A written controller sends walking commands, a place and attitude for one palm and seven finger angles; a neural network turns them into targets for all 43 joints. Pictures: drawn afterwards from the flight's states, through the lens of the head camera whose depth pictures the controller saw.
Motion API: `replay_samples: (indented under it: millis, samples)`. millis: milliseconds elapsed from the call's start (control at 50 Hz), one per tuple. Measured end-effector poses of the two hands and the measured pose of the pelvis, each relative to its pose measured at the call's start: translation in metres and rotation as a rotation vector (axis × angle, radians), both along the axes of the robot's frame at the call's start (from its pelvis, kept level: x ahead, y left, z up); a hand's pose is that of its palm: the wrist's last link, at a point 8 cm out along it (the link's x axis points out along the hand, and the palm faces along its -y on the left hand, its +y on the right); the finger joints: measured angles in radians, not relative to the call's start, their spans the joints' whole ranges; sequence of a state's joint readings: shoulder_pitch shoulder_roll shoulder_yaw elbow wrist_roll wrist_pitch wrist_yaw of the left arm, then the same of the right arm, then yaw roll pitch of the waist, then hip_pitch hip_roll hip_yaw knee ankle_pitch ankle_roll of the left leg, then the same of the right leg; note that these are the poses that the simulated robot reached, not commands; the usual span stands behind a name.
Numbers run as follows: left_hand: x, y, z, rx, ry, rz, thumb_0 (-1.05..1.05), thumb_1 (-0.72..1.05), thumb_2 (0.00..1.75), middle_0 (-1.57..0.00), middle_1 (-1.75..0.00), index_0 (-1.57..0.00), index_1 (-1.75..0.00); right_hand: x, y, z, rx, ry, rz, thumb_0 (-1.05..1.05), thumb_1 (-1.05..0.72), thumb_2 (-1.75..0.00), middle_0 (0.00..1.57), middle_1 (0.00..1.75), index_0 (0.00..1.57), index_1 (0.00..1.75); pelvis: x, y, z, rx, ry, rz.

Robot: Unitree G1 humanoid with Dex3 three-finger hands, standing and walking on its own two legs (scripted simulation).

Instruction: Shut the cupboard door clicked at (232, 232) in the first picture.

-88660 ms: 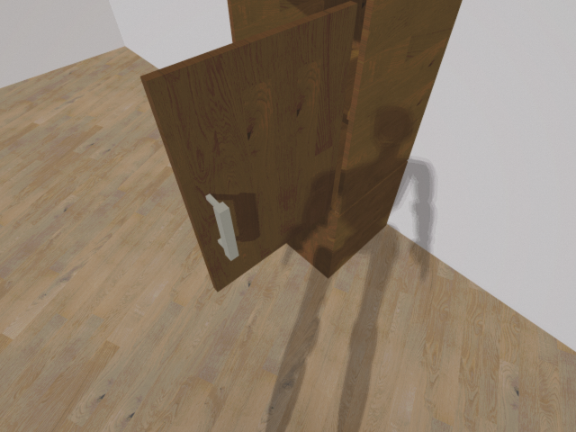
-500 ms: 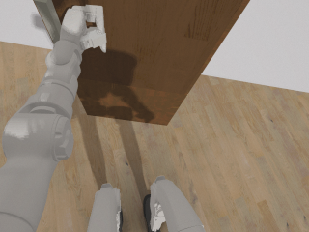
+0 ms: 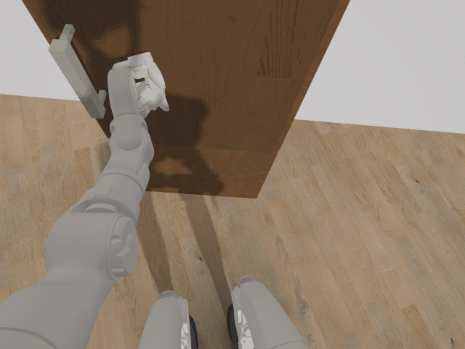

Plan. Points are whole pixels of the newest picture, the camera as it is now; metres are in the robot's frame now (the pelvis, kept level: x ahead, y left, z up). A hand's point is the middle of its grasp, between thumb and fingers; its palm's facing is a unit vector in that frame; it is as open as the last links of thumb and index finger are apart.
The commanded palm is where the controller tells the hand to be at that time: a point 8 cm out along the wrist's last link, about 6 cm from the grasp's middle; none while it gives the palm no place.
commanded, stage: pull the fist back off the door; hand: left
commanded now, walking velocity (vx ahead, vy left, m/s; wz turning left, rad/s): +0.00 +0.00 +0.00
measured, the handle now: (84, 75) +0.59 +0.17 +0.05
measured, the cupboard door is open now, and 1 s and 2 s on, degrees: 0 0 0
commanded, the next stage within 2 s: draw the hand back to the body in 0.30 s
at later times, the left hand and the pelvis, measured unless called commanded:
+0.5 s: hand (157, 117) +0.48 +0.05 +0.07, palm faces +0.04 -1.00 -0.03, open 3.2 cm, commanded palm +0.43 +0.12 +0.08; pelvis +0.03 -0.01 +0.02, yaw +2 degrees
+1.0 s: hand (72, 173) +0.35 +0.13 +0.16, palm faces +0.02 -0.99 -0.11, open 3.1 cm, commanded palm +0.31 +0.20 +0.18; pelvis +0.04 -0.01 +0.09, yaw +1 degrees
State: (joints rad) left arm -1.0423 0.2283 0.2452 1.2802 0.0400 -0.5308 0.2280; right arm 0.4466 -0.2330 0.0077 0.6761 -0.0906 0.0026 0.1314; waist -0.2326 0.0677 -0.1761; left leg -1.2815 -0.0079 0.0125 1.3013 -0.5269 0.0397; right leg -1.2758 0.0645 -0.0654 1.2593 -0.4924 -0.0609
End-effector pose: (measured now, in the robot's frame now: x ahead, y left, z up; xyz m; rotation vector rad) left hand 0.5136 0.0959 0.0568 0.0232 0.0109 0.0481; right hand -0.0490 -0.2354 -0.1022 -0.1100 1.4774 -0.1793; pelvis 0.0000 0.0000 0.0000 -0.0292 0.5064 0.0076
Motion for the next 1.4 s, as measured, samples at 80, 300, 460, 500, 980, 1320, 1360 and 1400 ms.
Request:
replay_samples:
  millis: [80, 300, 460, 500, 980, 1320, 1360, 1400]
  samples:
    - [-0.011, 0.0, -0.008, -0.006, 0.0, 0.007, 0.02, 0.91, 0.92, -1.3, -1.5, -1.3, -1.5, 0.019, -0.007, 0.003, -0.006, -0.012, 0.009, 0.01, -0.9, -0.9, 0.2, 0.29, 0.2, 0.3, 0.009, -0.001, 0.005, 0.008, -0.01, -0.004]
    - [-0.049, 0.003, -0.008, 0.017, -0.033, -0.008, 0.02, 0.9, 0.91, -1.3, -1.5, -1.3, -1.5, 0.113, -0.026, 0.005, -0.024, -0.163, 0.083, 0.01, -0.9, -0.9, 0.2, 0.29, 0.2, 0.3, 0.028, -0.007, 0.018, 0.023, -0.05, 0.005]
    - [-0.059, 0.005, 0.004, 0.011, -0.057, -0.005, 0.02, 0.9, 0.9, -1.3, -1.5, -1.3, -1.5, 0.165, -0.028, 0.009, -0.033, -0.291, 0.14, 0.01, -0.91, -0.9, 0.2, 0.29, 0.2, 0.3, 0.028, -0.013, 0.021, 0.029, -0.075, 0.02]
    - [-0.061, 0.009, 0.01, 0.012, -0.072, -0.006, 0.02, 0.9, 0.9, -1.3, -1.5, -1.3, -1.5, 0.171, -0.027, 0.01, -0.027, -0.31, 0.137, 0.01, -0.91, -0.9, 0.2, 0.29, 0.2, 0.3, 0.028, -0.014, 0.022, 0.032, -0.082, 0.017]
    - [-0.183, 0.082, 0.107, 0.06, -0.043, -0.033, 0.02, 0.9, 0.9, -1.25, -1.44, -1.25, -1.44, 0.223, -0.012, 0.1, -0.038, -0.589, 0.112, 0.01, -0.9, -0.9, 0.2, 0.29, 0.2, 0.3, 0.034, -0.009, 0.09, 0.04, -0.356, 0.013]
    - [-0.261, 0.161, 0.18, 0.251, 0.021, 0.21, 0.02, 0.9, 0.9, -0.85, -1.0, -0.85, -1.0, 0.299, 0.046, 0.16, 0.011, -0.802, 0.23, 0.01, -0.9, -0.9, 0.2, 0.29, 0.2, 0.3, 0.052, 0.008, 0.126, 0.038, -0.532, 0.039]
    - [-0.269, 0.169, 0.188, 0.266, 0.01, 0.238, 0.02, 0.9, 0.9, -0.79, -0.94, -0.79, -0.94, 0.302, 0.051, 0.161, 0.02, -0.811, 0.245, 0.01, -0.9, -0.9, 0.2, 0.29, 0.2, 0.3, 0.053, 0.01, 0.128, 0.038, -0.54, 0.041]
    - [-0.278, 0.177, 0.197, 0.286, -0.002, 0.267, 0.02, 0.9, 0.9, -0.74, -0.88, -0.74, -0.88, 0.304, 0.054, 0.161, 0.028, -0.814, 0.256, 0.01, -0.9, -0.9, 0.2, 0.3, 0.2, 0.3, 0.055, 0.011, 0.129, 0.038, -0.545, 0.043]
